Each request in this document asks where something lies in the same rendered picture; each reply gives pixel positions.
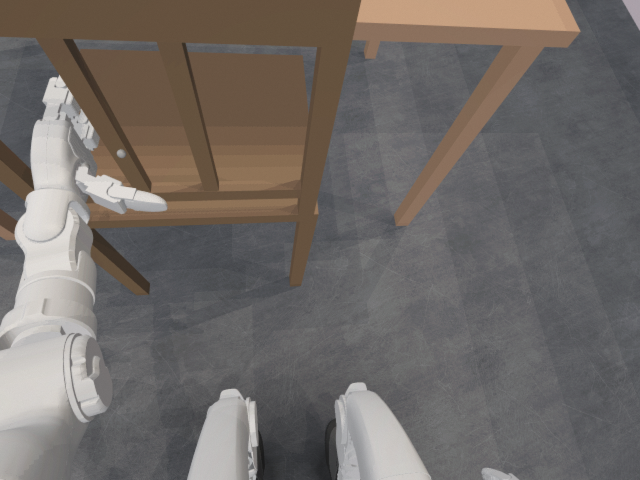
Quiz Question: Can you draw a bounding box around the robot left hand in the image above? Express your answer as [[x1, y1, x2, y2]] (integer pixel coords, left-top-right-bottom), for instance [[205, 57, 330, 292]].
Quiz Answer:
[[30, 75, 168, 214]]

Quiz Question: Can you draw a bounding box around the robot right thigh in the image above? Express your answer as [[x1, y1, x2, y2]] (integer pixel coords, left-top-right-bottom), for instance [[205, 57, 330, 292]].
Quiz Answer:
[[335, 390, 431, 480]]

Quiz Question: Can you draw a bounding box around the robot left upper arm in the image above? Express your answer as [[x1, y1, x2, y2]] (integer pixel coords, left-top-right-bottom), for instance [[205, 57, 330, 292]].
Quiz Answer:
[[0, 333, 113, 480]]

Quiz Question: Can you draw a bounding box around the chair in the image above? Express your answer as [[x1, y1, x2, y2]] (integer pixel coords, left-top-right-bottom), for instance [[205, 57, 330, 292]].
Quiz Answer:
[[0, 0, 361, 295]]

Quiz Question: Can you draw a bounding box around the robot right shin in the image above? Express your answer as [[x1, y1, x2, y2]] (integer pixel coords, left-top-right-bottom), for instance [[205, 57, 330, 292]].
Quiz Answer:
[[336, 382, 380, 480]]

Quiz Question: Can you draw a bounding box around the robot left forearm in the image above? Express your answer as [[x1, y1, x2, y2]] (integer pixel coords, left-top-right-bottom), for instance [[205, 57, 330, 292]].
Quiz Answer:
[[0, 188, 97, 351]]

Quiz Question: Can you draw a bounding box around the table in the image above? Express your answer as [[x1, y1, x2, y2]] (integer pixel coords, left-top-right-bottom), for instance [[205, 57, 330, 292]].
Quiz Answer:
[[0, 0, 581, 240]]

